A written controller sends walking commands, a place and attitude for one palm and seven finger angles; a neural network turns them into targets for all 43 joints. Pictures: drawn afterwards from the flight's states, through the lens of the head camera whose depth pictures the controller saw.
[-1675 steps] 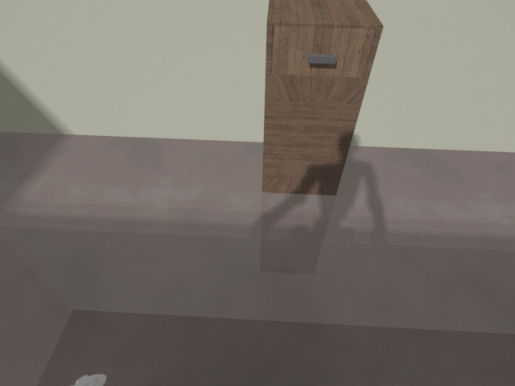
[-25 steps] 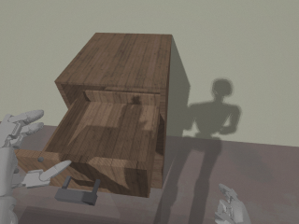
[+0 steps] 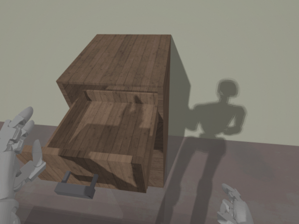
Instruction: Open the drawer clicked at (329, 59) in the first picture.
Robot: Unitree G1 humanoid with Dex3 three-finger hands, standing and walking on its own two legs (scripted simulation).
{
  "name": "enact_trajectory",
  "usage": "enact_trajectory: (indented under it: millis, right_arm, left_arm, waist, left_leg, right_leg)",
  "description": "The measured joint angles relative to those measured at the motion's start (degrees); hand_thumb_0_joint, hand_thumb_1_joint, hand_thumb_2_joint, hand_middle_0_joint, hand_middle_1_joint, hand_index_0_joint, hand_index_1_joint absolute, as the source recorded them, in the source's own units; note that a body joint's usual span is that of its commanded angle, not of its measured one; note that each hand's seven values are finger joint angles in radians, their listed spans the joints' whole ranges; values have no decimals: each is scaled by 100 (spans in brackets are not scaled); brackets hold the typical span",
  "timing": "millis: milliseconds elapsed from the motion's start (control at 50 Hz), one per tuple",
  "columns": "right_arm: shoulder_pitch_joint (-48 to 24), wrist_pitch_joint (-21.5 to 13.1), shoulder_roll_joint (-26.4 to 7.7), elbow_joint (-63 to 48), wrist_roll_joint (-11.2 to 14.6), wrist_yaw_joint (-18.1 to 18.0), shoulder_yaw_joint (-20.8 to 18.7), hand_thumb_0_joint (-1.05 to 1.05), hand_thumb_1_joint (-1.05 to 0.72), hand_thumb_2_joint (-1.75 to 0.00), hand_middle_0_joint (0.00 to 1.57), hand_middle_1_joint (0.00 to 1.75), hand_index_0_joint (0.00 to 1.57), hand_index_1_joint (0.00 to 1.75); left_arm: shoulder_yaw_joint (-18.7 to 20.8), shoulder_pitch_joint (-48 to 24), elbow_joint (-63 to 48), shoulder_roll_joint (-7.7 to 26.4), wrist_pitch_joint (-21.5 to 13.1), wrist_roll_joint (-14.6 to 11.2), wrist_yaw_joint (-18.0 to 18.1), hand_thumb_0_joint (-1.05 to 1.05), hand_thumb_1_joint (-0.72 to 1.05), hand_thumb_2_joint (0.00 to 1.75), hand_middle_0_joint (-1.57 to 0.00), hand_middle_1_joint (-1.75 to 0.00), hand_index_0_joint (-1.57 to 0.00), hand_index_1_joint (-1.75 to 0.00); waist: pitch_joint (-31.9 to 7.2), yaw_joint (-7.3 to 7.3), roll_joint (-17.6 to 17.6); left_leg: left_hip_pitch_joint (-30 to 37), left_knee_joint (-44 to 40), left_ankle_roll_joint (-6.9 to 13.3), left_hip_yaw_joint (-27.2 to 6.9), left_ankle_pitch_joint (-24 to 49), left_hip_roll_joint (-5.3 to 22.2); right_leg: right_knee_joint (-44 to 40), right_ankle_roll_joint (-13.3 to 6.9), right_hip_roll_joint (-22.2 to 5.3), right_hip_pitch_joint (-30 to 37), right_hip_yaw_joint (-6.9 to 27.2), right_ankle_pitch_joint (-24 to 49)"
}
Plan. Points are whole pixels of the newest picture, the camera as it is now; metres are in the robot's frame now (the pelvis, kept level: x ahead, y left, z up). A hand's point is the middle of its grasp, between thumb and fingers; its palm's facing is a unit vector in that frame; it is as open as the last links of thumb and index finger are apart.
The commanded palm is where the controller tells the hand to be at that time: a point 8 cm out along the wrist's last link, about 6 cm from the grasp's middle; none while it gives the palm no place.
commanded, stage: draw the hand back to the body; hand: left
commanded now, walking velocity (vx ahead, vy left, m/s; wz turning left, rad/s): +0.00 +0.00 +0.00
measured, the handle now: (78, 183) +0.22 +0.23 -0.01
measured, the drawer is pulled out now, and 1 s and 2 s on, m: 0.30 0.30 0.30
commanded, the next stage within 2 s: step back with the hand held close in 0.02 s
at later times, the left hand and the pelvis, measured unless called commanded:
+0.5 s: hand (29, 170) +0.17 +0.25 +0.16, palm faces +0.31 -0.80 -0.52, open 7.4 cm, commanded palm +0.10 +0.30 +0.18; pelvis -0.02 +0.02 -0.01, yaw +1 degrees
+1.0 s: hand (8, 200) +0.11 +0.26 +0.17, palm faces +0.38 -0.79 -0.48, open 7.4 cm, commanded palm +0.04 +0.30 +0.18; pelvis -0.08 +0.01 -0.02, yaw +2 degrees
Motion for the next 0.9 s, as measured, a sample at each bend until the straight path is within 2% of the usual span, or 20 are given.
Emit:
enact_trajectory:
  millis: [140,260,320,420,540,640,780,860,900]
  right_arm:
    - [-5,-1,-12,21,12,-4,-25,1,-91,-90,20,30,20,30]
    - [-64,212,-63,-176,56,69,-40,1,-91,-90,20,30,21,30]
    - [-87,308,-113,-202,53,81,-78,1,-91,-90,20,30,21,30]
    - [-29,432,-152,-253,46,55,-179,1,-91,-90,20,30,21,30]
    - [-26,508,-19,-338,16,34,-200,1,-91,-90,20,30,20,30]
    - [-96,465,125,-434,-41,84,-105,1,-91,-90,20,30,20,30]
    - [-71,409,136,-546,-36,144,39,1,-90,-90,20,30,21,30]
    - [-55,425,0,-466,-32,143,1,1,-90,-90,20,30,21,30]
    - [-37,455,-53,-395,-46,110,-18,1,-90,-90,20,30,21,30]
  left_arm:
    - [15,-3,86,-12,-28,-4,-10,1,88,89,-21,-32,-21,-32]
    - [384,-12,-146,112,-321,90,-5,1,89,90,-21,-31,-21,-31]
    - [393,147,-355,152,-379,112,31,1,89,90,-21,-31,-21,-31]
    - [354,553,-662,288,-338,141,51,1,89,90,-21,-31,-21,-31]
    - [612,617,-897,584,-316,118,54,1,89,90,-21,-31,-21,-31]
    - [730,468,-915,567,-319,110,55,1,89,90,-21,-31,-21,-31]
    - [591,308,-934,342,-327,161,54,1,89,90,-21,-30,-21,-31]
    - [469,202,-1068,314,-373,157,101,1,89,90,-21,-31,-21,-31]
    - [475,214,-1161,369,-397,148,122,1,89,90,-21,-31,-21,-31]
  waist:
    - [46,0,22]
    - [122,-178,-96]
    - [170,-255,-222]
    - [129,-349,-376]
    - [84,-341,-580]
    - [56,-279,-716]
    - [-2,-239,-630]
    - [38,-318,-601]
    - [75,-377,-673]
  left_leg:
    - [-17,7,-18,1,16,25]
    - [-637,357,34,-120,-17,24]
    - [-853,392,16,-102,31,-47]
    - [-1026,410,122,-17,76,-215]
    - [-1129,545,188,64,71,-364]
    - [-1222,714,207,159,50,-429]
    - [-1556,1167,134,90,-76,-286]
    - [-1890,1628,158,52,-500,-151]
    - [-1871,1478,150,107,-325,-99]
  right_leg:
    - [-37,-20,25,2,-3,40]
    - [-54,-35,21,-409,-131,159]
    - [29,7,-56,-647,-110,186]
    - [260,127,-226,-927,-15,136]
    - [597,204,-376,-1134,78,41]
    - [914,207,-436,-1321,177,-29]
    - [1036,96,-305,-1491,69,4]
    - [912,37,-266,-1590,-116,157]
    - [909,53,-310,-1649,-175,207]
